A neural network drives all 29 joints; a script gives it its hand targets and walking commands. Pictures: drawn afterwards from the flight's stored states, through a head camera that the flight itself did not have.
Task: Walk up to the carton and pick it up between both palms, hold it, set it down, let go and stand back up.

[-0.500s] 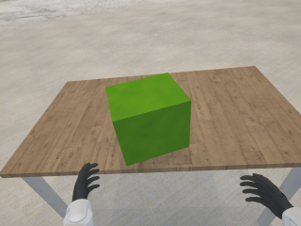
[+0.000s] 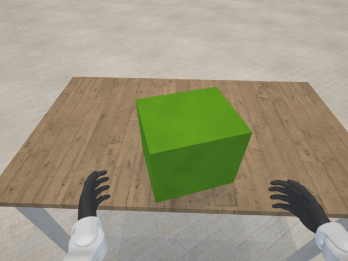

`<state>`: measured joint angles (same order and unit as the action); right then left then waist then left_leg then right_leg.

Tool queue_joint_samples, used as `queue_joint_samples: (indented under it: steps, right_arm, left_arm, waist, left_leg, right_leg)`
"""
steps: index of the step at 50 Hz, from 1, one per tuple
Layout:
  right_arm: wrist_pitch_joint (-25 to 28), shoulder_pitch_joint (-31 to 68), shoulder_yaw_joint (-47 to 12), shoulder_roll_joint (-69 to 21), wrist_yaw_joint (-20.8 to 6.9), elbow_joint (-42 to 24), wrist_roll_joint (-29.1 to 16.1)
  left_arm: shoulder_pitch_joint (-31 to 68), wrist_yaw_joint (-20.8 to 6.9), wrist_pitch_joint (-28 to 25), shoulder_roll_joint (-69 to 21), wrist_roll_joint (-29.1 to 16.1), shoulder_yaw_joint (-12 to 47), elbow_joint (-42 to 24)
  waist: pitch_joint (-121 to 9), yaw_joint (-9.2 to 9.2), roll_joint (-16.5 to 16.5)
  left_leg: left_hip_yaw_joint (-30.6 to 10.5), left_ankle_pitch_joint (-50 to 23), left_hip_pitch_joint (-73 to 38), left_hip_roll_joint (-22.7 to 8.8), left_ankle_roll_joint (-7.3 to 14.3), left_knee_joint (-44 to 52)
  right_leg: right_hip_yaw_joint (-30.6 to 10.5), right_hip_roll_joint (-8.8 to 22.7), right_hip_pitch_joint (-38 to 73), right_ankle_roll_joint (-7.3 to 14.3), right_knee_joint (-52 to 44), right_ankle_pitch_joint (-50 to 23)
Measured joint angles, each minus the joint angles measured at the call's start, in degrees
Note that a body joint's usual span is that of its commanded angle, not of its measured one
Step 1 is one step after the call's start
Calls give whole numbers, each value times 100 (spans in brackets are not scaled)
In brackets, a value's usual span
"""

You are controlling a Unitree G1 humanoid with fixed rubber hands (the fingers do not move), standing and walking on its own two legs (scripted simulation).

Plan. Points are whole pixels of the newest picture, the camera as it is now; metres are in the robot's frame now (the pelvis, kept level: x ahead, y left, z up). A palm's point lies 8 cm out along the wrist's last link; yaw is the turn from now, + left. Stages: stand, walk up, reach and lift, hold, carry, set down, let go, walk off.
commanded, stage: reach and lift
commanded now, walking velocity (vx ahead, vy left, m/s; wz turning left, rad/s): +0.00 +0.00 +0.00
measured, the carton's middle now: (186, 143) +0.46 +0.01 +0.02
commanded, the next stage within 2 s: none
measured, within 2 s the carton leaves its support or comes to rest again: neither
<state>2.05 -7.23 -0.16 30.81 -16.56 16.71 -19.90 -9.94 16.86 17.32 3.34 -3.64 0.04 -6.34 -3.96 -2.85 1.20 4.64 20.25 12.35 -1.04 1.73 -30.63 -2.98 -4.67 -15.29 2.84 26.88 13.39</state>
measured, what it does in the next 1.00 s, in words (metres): stands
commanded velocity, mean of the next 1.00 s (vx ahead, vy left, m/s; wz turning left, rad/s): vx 0.00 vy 0.00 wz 0.00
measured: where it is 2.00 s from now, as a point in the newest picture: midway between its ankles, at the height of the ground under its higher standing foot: outside the picture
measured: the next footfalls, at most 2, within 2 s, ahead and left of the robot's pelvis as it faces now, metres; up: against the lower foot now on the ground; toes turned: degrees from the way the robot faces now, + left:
none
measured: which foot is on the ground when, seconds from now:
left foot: down 0.00-1.00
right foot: down 0.00-1.00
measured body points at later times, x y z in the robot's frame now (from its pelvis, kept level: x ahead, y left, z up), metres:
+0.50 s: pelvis +0.02 +0.03 +0.01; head +0.08 +0.03 +0.45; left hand +0.27 +0.21 +0.04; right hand +0.32 -0.26 +0.06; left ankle -0.04 +0.08 -0.73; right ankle +0.01 -0.11 -0.73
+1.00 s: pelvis -0.02 +0.01 +0.01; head +0.03 +0.02 +0.45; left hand +0.31 +0.19 +0.10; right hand +0.38 -0.25 +0.10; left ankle -0.04 +0.08 -0.74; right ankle +0.01 -0.11 -0.74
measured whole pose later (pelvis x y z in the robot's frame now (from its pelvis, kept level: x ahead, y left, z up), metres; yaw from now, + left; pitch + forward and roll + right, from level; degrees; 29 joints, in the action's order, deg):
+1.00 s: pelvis -0.02 +0.01 +0.01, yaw -1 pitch +9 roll -4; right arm -7.9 24.6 1.9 37.4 -18.5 33.6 -23.5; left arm 17.1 17.2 34.4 1.3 -3.7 3.3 -4.0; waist -3.8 -6.8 3.8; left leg 4.6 16.7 21.8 -2.6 3.1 -29.7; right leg -3.2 -5.9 -19.3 2.8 14.0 3.5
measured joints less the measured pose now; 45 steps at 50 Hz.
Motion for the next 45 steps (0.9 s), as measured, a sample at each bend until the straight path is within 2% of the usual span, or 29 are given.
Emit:
queue_joint_samples:
  steps: [10, 15, 22, 31, 37, 45]
  right_arm:
    - [77, 184, 380, 358, -64, 401, -85]
    - [153, 362, 552, 609, -112, 455, -204]
    - [222, 729, 462, 661, -188, 455, -357]
    - [194, 1289, 367, 661, -191, 624, -357]
    - [-13, 1873, 365, 662, -190, 853, -357]
    - [-598, 2742, 350, 661, -191, 1484, -356]
  left_arm:
    - [1, -15, 348, -165, -1, 131, -323]
    - [2, -15, 306, -179, 0, 321, -566]
    - [2, -16, 341, -203, 0, 331, -569]
    - [344, -16, 460, -203, 0, 331, -653]
    - [897, -16, 691, -203, -1, 332, -657]
    - [1912, -16, 1355, -203, -2, 331, -385]
  waist:
    - [13, 3, 337]
    - [14, 20, 354]
    - [14, 16, 334]
    - [16, -145, 343]
    - [15, -203, 366]
    - [16, -261, 351]
  left_leg:
    - [-5, -2, -1, -27, -11, 79]
    - [-5, -70, 267, -38, -19, 79]
    - [-6, -154, 603, -52, -19, 79]
    - [-7, -210, 828, -83, -29, 79]
    - [-7, -212, 845, -127, -23, 80]
    - [-7, -264, 863, -163, 144, 96]
  right_leg:
    - [-16, -3, 360, -1, -813, -246]
    - [-30, -3, 252, -1, -1149, -444]
    - [-39, -10, 31, -1, -1395, -639]
    - [-40, -37, -170, -1, -1460, -777]
    - [-40, -80, -199, -1, -1460, -857]
    - [-36, -124, -243, -1, -1443, -981]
